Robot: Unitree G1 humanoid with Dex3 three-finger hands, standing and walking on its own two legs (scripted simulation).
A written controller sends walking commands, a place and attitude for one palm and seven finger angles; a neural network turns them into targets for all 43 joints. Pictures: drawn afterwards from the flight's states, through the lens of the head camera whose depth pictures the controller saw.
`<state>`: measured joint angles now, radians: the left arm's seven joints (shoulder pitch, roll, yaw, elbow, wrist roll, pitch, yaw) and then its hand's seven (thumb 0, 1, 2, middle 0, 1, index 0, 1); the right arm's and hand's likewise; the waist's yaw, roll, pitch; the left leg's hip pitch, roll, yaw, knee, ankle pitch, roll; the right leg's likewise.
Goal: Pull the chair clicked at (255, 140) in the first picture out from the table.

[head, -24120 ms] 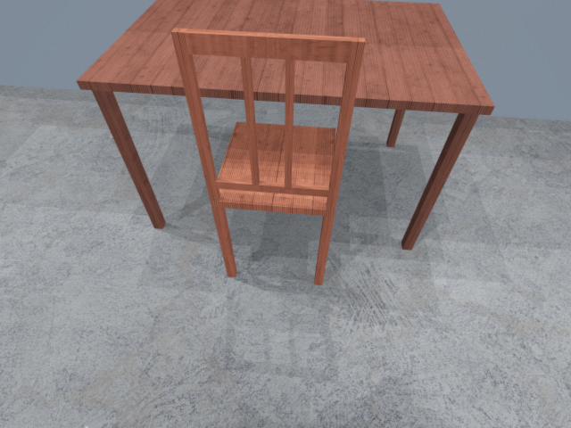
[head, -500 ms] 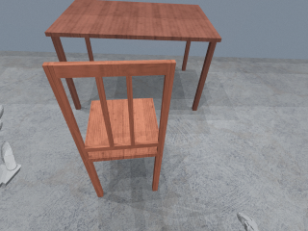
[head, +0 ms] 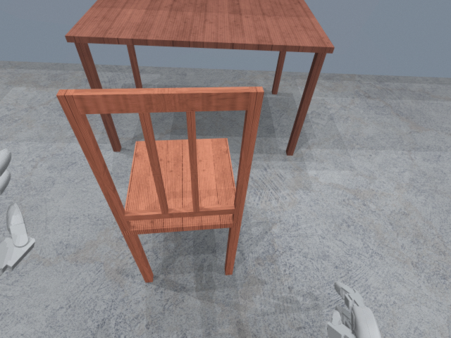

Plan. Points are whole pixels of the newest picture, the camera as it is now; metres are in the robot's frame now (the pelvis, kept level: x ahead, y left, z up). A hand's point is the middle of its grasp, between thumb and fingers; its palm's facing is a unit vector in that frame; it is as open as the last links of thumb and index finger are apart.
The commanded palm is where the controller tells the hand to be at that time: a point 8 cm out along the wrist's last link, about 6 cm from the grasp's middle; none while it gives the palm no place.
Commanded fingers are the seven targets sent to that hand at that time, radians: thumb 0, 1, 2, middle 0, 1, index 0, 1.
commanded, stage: stop stepping back and stand still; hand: left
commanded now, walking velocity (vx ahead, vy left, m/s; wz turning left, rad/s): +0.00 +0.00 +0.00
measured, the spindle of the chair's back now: (156, 170) +0.50 +0.20 -0.05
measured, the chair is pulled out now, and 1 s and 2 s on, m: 0.59 0.59 0.59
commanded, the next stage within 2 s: let the arm hang, fingers relaxed in 0.10 s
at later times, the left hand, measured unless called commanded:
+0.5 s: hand out of the picture +0.05 +0.17 -0.18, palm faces +0.07 -0.98 -0.16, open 7.0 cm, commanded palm none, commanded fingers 0.00 0.90 0.90 -0.20 -0.30 -0.20 -0.30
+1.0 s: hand out of the picture -0.04 +0.15 -0.18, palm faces +0.07 -0.98 -0.18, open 7.3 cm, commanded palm none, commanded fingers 0.00 0.90 0.90 -0.20 -0.30 -0.20 -0.30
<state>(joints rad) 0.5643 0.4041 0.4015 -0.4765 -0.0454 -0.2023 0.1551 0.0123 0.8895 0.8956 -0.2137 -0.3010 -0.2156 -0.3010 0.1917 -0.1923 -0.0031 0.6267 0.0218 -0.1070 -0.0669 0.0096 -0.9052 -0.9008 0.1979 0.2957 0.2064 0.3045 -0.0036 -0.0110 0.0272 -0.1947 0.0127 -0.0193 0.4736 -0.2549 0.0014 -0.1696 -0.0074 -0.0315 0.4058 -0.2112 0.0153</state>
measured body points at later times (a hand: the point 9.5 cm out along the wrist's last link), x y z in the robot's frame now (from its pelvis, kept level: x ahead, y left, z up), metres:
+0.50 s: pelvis -0.01 +0.00 -0.01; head +0.01 +0.02 +0.44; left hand +0.05 +0.22 -0.16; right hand +0.06 -0.23 -0.14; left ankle +0.00 +0.12 -0.74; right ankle +0.00 -0.13 -0.74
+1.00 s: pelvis -0.01 -0.01 +0.00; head +0.00 -0.02 +0.45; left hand -0.04 +0.21 -0.16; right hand -0.03 -0.22 -0.17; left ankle +0.00 +0.12 -0.74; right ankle +0.00 -0.13 -0.74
